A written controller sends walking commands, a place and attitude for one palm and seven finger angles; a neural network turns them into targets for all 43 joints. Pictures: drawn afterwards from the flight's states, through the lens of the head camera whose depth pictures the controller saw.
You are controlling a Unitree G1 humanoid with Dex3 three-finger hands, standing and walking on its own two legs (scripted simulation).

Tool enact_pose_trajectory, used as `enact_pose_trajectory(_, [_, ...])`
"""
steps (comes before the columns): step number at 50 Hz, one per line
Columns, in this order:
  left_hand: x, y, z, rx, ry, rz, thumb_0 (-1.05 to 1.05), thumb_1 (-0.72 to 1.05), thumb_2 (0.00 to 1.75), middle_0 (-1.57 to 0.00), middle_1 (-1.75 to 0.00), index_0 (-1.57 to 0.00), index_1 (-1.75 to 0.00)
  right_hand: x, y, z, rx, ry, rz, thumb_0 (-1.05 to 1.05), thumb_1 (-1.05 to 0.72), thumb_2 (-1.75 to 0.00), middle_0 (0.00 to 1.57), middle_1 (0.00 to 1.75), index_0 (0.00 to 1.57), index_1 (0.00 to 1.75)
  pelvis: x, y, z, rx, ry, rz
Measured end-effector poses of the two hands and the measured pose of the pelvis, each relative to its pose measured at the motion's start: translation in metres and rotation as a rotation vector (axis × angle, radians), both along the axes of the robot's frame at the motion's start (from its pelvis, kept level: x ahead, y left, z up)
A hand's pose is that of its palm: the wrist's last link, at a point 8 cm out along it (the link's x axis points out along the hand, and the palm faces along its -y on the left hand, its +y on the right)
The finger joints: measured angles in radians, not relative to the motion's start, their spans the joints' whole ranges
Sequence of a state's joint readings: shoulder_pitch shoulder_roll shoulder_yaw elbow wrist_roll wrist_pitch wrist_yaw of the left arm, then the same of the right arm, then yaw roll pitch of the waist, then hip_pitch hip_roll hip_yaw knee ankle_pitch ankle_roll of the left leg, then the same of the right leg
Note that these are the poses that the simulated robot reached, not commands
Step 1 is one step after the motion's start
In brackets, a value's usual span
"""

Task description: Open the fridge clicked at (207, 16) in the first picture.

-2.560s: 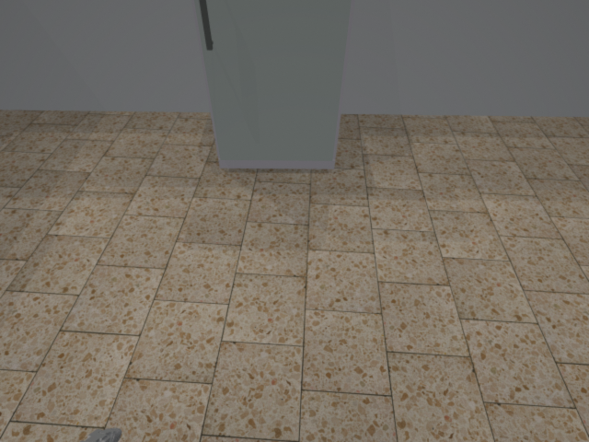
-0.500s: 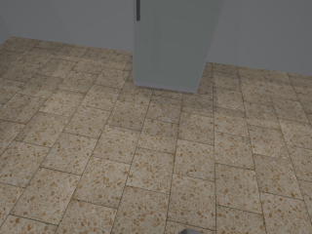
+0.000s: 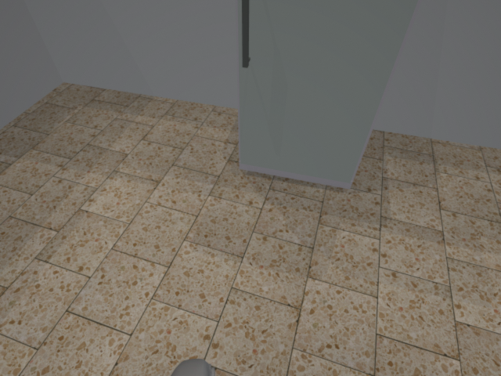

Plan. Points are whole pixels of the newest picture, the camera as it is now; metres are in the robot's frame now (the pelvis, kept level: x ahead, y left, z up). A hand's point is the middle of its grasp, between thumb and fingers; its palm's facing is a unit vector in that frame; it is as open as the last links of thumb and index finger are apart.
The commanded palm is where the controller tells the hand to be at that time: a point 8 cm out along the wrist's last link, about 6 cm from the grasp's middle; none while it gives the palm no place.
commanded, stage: walk to a spot facing it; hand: left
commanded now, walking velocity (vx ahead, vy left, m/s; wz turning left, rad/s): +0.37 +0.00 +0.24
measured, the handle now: (247, 9) +1.24 +0.06 +0.11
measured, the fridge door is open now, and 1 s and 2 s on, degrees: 0 0 0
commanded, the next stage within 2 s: turn to face it in 0.86 s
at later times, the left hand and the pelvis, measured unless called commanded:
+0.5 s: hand (135, 345) +0.21 +0.24 -0.17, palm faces +0.11 -0.98 -0.16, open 7.4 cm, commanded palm none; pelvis +0.21 +0.06 +0.01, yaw +3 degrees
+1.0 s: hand (182, 240) +0.44 +0.19 -0.16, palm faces +0.14 -0.96 -0.24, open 7.1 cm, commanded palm none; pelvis +0.41 -0.01 +0.01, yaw +7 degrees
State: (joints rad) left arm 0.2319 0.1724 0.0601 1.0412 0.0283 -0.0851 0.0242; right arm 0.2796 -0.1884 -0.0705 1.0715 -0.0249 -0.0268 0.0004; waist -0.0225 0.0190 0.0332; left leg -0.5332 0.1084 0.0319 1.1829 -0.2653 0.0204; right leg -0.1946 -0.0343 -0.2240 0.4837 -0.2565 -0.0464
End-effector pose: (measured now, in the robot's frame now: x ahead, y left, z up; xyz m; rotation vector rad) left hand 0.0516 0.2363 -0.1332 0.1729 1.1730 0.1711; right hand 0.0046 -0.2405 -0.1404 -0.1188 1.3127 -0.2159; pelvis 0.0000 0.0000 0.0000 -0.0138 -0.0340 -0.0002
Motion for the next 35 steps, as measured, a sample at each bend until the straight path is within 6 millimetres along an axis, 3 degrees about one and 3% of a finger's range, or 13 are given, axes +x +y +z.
enact_pose_trajectory(4, [-0.02, 0.005, -0.004, -0.01, 0.132, 0.046, -0.01, 0.95, 0.9, -0.2, -0.3, -0.2, -0.29, 0.09, -0.001, 0.014, -0.011, -0.121, 0.064, 0.0, -0.92, -0.9, 0.19, 0.3, 0.2, 0.3, 0.035, 0.002, 0.004, -0.007, 0.009, 0.017])
enact_pose_trajectory(9, [-0.037, 0.005, -0.014, -0.065, 0.27, 0.127, 0.0, 0.93, 0.9, -0.2, -0.3, -0.2, -0.29, 0.184, 0.024, 0.02, -0.005, -0.178, 0.177, 0.0, -0.92, -0.9, 0.19, 0.3, 0.2, 0.3, 0.083, 0.016, 0.0, -0.024, 0.015, 0.046])
enact_pose_trajectory(13, [-0.037, 0.009, -0.029, -0.113, 0.371, 0.187, 0.0, 0.92, 0.9, -0.2, -0.3, -0.2, -0.29, 0.247, 0.054, 0.012, -0.008, -0.212, 0.246, 0.0, -0.91, -0.9, 0.19, 0.3, 0.2, 0.3, 0.127, 0.037, -0.014, -0.023, 0.014, 0.063])
enact_pose_trajectory(15, [-0.025, 0.014, -0.031, -0.128, 0.406, 0.193, 0.0, 0.92, 0.9, -0.2, -0.3, -0.2, -0.29, 0.264, 0.067, 0.008, -0.007, -0.226, 0.247, 0.0, -0.91, -0.9, 0.19, 0.3, 0.2, 0.3, 0.142, 0.045, -0.017, -0.011, 0.007, 0.065])
enact_pose_trajectory(19, [0.032, 0.03, -0.024, -0.116, 0.356, 0.163, 0.01, 0.92, 0.9, -0.2, -0.3, -0.2, -0.29, 0.266, 0.078, 0.011, 0.001, -0.193, 0.178, -0.01, -0.92, -0.9, 0.2, 0.3, 0.2, 0.3, 0.171, 0.055, -0.007, 0.007, -0.002, 0.054])
enact_pose_trajectory(26, [0.171, 0.051, -0.007, -0.068, 0.13, 0.096, 0.0, 0.92, 0.9, -0.2, -0.3, -0.2, -0.29, 0.249, 0.062, 0.014, -0.026, -0.057, 0.097, -0.02, -0.95, -0.9, 0.2, 0.3, 0.21, 0.3, 0.221, 0.058, 0.006, 0.028, -0.002, 0.049])
enact_pose_trajectory(31, [0.262, 0.048, 0.005, -0.039, 0.02, 0.043, 0.0, 0.92, 0.9, -0.2, -0.3, -0.19, -0.29, 0.233, 0.059, 0.007, 0.017, 0.07, 0.037, -0.01, -0.93, -0.9, 0.2, 0.3, 0.2, 0.3, 0.261, 0.047, 0.007, 0.041, 0.0, 0.038])
enact_pose_trajectory(35, [0.331, 0.033, 0.011, -0.011, -0.021, -0.024, 0.0, 0.92, 0.9, -0.19, -0.3, -0.19, -0.29, 0.229, 0.055, -0.003, 0.061, 0.153, -0.023, 0.0, -0.92, -0.9, 0.2, 0.3, 0.2, 0.3, 0.297, 0.032, 0.002, 0.048, 0.003, 0.017])
